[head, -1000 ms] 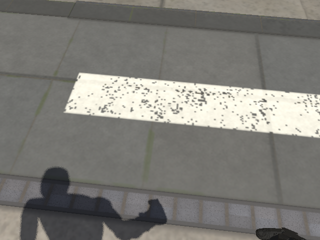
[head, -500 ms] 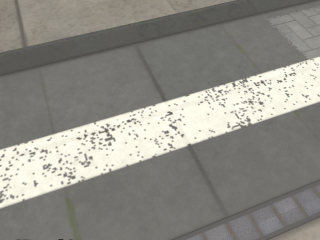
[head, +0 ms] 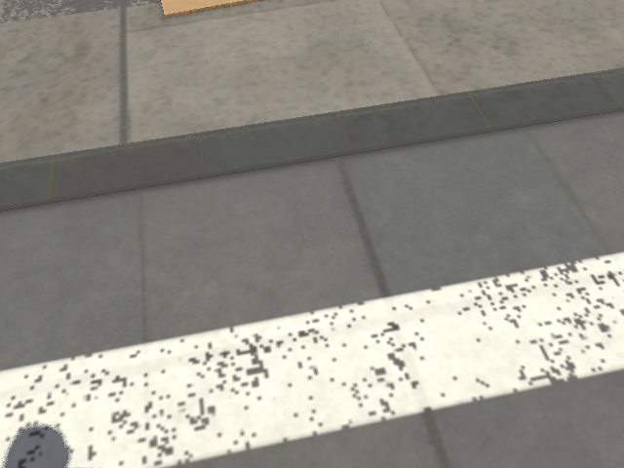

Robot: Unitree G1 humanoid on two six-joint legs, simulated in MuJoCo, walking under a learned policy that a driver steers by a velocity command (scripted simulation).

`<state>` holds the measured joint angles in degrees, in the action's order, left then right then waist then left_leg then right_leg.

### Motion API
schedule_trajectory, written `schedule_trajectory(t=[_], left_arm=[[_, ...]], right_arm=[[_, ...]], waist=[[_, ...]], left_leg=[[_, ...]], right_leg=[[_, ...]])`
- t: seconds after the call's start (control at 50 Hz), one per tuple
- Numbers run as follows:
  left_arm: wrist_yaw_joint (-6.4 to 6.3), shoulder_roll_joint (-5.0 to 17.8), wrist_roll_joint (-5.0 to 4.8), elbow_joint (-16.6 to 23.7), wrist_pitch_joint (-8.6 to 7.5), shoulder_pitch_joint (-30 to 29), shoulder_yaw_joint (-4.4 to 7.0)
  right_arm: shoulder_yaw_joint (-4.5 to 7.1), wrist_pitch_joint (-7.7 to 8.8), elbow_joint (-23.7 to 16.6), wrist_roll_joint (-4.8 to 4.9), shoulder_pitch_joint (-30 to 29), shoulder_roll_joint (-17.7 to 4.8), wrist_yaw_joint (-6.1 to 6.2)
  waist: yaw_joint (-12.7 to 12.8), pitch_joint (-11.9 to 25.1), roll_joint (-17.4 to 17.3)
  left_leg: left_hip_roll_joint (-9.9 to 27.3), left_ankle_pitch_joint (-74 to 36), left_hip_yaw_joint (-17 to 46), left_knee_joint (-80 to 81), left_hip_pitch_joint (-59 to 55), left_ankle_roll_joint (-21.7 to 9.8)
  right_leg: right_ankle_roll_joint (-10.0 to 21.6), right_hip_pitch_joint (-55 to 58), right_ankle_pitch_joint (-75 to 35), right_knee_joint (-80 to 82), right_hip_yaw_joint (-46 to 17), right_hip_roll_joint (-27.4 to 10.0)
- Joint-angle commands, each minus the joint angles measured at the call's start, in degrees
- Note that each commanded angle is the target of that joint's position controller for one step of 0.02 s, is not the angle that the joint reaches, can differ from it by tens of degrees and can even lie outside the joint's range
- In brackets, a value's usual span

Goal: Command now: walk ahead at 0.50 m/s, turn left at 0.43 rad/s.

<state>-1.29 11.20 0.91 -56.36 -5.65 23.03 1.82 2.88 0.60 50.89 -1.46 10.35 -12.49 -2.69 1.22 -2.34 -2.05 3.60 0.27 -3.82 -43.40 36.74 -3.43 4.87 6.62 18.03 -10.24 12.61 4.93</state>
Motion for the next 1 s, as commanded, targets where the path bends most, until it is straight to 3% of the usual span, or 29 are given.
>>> schedule_trajectory(t=[0.02, 0.08, 0.1, 0.12, 0.14, 0.16, 0.18, 0.2, 0.22, 0.24, 0.28, 0.32, 0.36, 0.44, 0.52, 0.56, 0.6, 0.62, 0.64, 0.66, 0.68, 0.7, 0.72, 0.76, 0.78, 0.84, 0.94, 1.0], left_arm=[[-0.99, 7.8, 0.12, 1.0, -0.23, 2.7, 1.09], [-1.95, 10.9, 0.53, 1.1, 0.7, 1.0, 1.81], [-1.83, 11.7, 0.75, 1.8, 1.16, -0.2, 2.12], [-1.27, 12.3, 0.46, 2.9, 1.41, -2.5, 2.32], [-0.53, 9.2, 0.41, 5.0, 1.03, -3.0, 1.71], [0.65, 5.7, -0.32, 9.4, 0.53, -1.8, 1.26], [1.07, 8.0, 0.61, 10.3, -0.28, -7.5, 1.22], [1.3, 8.4, -0.35, 11.3, -0.98, -8.9, 1.25], [0.96, 8.5, -0.53, 10.5, -1.01, -7.4, 1.44], [0.64, 8.2, 0.28, 10.2, 0.06, -6.2, 1.4], [0.57, 7.0, 1.47, 10.3, 2.63, -4.5, 1.18], [0.66, 6.3, 1.33, 11.5, 3.78, -5.5, 0.96], [0.68, 6.5, 1.08, 13.2, 4.24, -8.6, 0.84], [0.62, 7.4, 0.53, 16.4, 4.57, -15.8, 0.47], [0.3, 8.9, 0.13, 18.2, 4.21, -19.6, 0.21], [0.01, 10.1, -0.08, 18.1, 3.69, -17.8, 0.31], [-0.44, 11.2, -0.08, 16.8, 3.01, -11.9, 0.61], [-0.89, 12.1, 0.54, 15.8, 2.21, -7.1, 0.91], [-1.69, 17.0, 0.95, 16.4, 1.93, -2.9, 1.78], [-1.27, 18.6, -0.35, 17.5, 3.4, -5.2, 2.18], [-0.89, 14.6, -1.0, 18.0, 4.27, -6.3, 1.58], [-1.06, 10.8, -0.84, 18.9, 4.66, -9.1, 0.6], [-1.21, 9.3, -0.36, 19.5, 5.26, -12.4, 0.04], [-1.54, 10.4, 0.61, 19.8, 5.52, -14.3, 0.33], [-1.4, 10.8, 0.78, 19.7, 5.45, -14.0, 0.56], [-1.22, 11.4, 0.73, 19.3, 5.26, -12.0, 1.09], [-0.44, 13.1, 1.0, 19.3, 5.84, -11.9, 2.09], [0.19, 14.6, 1.22, 18.9, 6.41, -10.9, 2.81]], right_arm=[[-0.35, 0.95, -5.7, -0.08, -6.1, -1.7, -0.14], [0.6, 0.72, -4.1, -0.22, 2.1, -4.0, 0.48], [1.42, 0.9, -2.6, -0.38, 7.6, -5.7, 0.71], [2.53, 1.37, -0.6, -0.89, 14.7, -7.6, 1.09], [4.2, 1.36, 0.0, -1.06, 18.2, -12.9, 1.86], [5.13, 0.9, -1.2, -0.33, 14.7, -17.3, 1.74], [4.91, 0.62, -1.2, 1.35, 13.3, -15.4, 1.89], [4.01, 0.66, -1.7, 1.36, 9.8, -12.3, 2.23], [3.17, 0.88, -2.0, 1.1, 7.2, -9.6, 2.34], [2.76, 1.37, -2.6, 1.48, 5.4, -8.7, 2.58], [2.41, 2.54, -3.0, 1.59, 5.0, -9.0, 2.39], [2.87, 2.89, -2.8, 1.4, 6.4, -11.1, 2.33], [2.93, 2.33, -3.0, 1.47, 8.3, -11.5, 2.53], [2.99, 0.61, -3.9, 1.53, 11.0, -11.5, 3.3], [3.35, -0.61, -5.2, 0.68, 12.1, -12.3, 3.93], [3.58, -0.97, -6.4, 0.26, 10.4, -12.8, 4.07], [3.74, -0.82, -8.1, 0.6, 6.0, -13.5, 3.85], [3.51, -0.3, -9.2, 1.53, 3.6, -13.0, 3.54], [2.3, 0.25, -11.6, 2.49, 5.8, -8.8, 3.42], [2.68, -0.58, -11.4, 2.34, 14.2, -8.8, 3.79], [3.12, -1.75, -8.6, -0.18, 15.8, -11.9, 4.16], [3.34, -2.42, -8.4, -0.53, 11.8, -12.4, 3.68], [3.32, -3.12, -9.0, -0.26, 9.2, -12.0, 3.13], [2.99, -4.37, -9.8, 0.26, 8.3, -11.0, 1.85], [2.86, -4.62, -10.1, 0.68, 8.4, -10.7, 1.51], [2.4, -4.96, -11.5, 0.72, 6.3, -9.9, 1.08], [1.19, -5.31, -14.3, 0.59, 1.8, -8.2, -0.08], [1.08, -4.83, -15.5, 0.95, 1.1, -8.7, -0.32]], waist=[[0.2, -3.7, 5.8], [-4.2, 1.8, 8.9], [-6.7, 4.9, 8.9], [-11.0, 8.1, 6.5], [-11.6, 11.7, -2.0], [-6.0, 14.5, -11.4], [-7.6, 10.1, -1.0], [-5.3, 3.4, 1.5], [-1.9, -0.5, 6.2], [-0.1, -1.0, 6.8], [1.5, 0.9, 4.5], [1.4, 2.7, 2.0], [0.1, 4.1, -0.3], [-3.3, 5.5, -2.9], [-5.1, 4.7, -3.2], [-4.1, 4.2, -3.5], [-0.4, 4.5, -3.9], [2.7, 6.1, -2.0], [2.5, 13.3, 8.9], [-2.0, 18.3, 19.0], [-3.2, 15.9, 10.2], [-2.6, 10.7, 6.3], [-3.2, 7.0, 5.4], [-3.3, 4.3, 10.7], [-3.3, 4.8, 10.9], [-2.4, 5.8, 9.9], [-1.0, 5.0, 11.4], [-0.3, 5.7, 11.9]], left_leg=[[-3.2, 2.7, -5.1, 5.7, -1.6, -2.4], [-7.9, 11.5, -7.1, 6.3, -11.6, -6.5], [-8.9, 14.0, -5.9, 8.0, -18.1, -8.3], [-8.8, 13.0, -2.9, 14.6, -28.5, -10.5], [3.4, 13.7, 12.8, 16.6, -39.9, -14.6], [15.8, 8.5, 45.4, 23.3, -53.0, -25.1], [15.4, 12.9, 41.6, 27.4, -48.9, -23.8], [14.5, 6.7, 35.0, 28.8, -40.8, -20.9], [12.0, -6.9, 28.6, 29.0, -33.6, -17.8], [9.1, -17.8, 22.6, 28.4, -29.0, -16.0], [5.3, -31.6, 16.1, 27.0, -25.0, -14.0], [2.5, -39.7, 13.3, 25.5, -25.3, -12.4], [0.9, -42.6, 12.6, 23.7, -27.3, -10.2], [0.3, -38.5, 15.2, 20.9, -32.0, -6.7], [2.4, -36.4, 20.7, 17.1, -36.6, -7.3], [2.7, -35.2, 23.6, 14.3, -36.2, -6.8], [0.2, -31.1, 25.1, 9.9, -31.9, -4.1], [-2.8, -26.1, 24.3, 3.6, -27.5, -1.8], [-7.6, -0.7, 17.7, -11.4, -20.4, 0.9], [-16.8, 41.4, 9.8, -21.8, -11.4, 1.8], [-11.2, 39.0, 10.2, -29.1, -10.2, 2.0], [-9.6, 34.3, 9.5, -30.1, -9.2, 2.6], [-7.9, 30.5, 9.0, -28.6, -9.3, 3.6], [-7.3, 25.7, 7.2, -28.2, -10.4, 5.2], [-7.5, 24.6, 6.6, -27.7, -11.0, 5.6], [-6.7, 23.5, 5.7, -23.0, -10.1, 5.9], [-3.7, 24.3, 3.0, -8.2, -14.8, 4.6], [-4.2, 25.6, 0.5, -0.8, -19.2, 3.0]], right_leg=[[-0.5, -0.3, -56.0, -3.4, -0.6, -17.6], [-0.9, 1.9, -75.3, -17.5, 0.9, -19.3], [-0.3, -0.2, -73.2, -26.6, 0.6, -19.8], [-0.2, -6.3, -61.7, -40.3, 1.2, -18.3], [-0.9, -19.9, -25.7, -59.7, 1.5, -13.0], [-3.4, -44.2, 13.7, -77.1, -7.5, -0.2], [-2.7, -50.6, 8.0, -76.2, -16.3, -5.0], [-2.9, -50.2, 3.0, -71.6, -15.8, -7.2], [-3.6, -46.2, 1.3, -66.6, -15.0, -8.8], [-4.9, -42.0, 1.5, -63.2, -14.8, -9.6], [-6.6, -36.7, 1.3, -58.3, -13.8, -9.3], [-7.7, -36.8, -1.6, -53.2, -12.4, -8.3], [-8.2, -38.5, -4.7, -48.5, -11.6, -7.6], [-8.2, -40.7, -10.1, -40.0, -12.4, -6.7], [-7.2, -41.7, -8.2, -33.6, -14.2, -5.3], [-5.9, -37.9, -5.9, -28.8, -15.4, -4.5], [-4.1, -27.0, -7.6, -19.0, -15.2, -3.0], [-2.7, -17.1, -18.0, -11.9, -17.0, -5.5], [1.3, -4.2, -40.0, -13.1, -29.9, -21.7], [11.1, -0.9, -59.3, -12.2, -45.1, -33.1], [12.6, -5.4, -53.0, -13.2, -43.6, -32.1], [11.2, -10.7, -42.7, -11.7, -36.4, -28.2], [8.6, -15.2, -32.3, -8.8, -29.9, -23.7], [6.8, -19.9, -26.7, -6.4, -22.1, -18.8], [6.9, -20.3, -27.0, -6.3, -19.9, -18.2], [7.8, -18.3, -22.3, -5.5, -17.7, -19.6], [7.1, -19.9, -9.7, -4.7, -14.4, -21.0], [6.2, -19.9, -8.9, -6.7, -13.3, -22.3]])
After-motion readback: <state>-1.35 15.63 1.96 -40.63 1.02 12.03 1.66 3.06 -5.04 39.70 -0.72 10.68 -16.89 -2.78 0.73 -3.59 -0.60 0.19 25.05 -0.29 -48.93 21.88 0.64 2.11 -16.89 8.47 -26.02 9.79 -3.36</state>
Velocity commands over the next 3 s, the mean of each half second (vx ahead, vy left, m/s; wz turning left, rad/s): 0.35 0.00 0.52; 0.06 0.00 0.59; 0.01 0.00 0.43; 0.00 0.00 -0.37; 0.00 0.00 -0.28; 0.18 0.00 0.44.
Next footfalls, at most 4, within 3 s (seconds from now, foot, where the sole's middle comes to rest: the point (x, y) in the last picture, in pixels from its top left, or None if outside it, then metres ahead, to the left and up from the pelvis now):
0.14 left None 0.21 0.07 -0.77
0.64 right None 0.46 -0.02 -0.77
1.08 left None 0.27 0.11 -0.77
1.52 right None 0.41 -0.03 -0.77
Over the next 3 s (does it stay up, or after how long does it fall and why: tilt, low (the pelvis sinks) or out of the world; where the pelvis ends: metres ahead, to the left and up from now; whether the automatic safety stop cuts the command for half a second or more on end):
stays up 0.34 -0.02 0.01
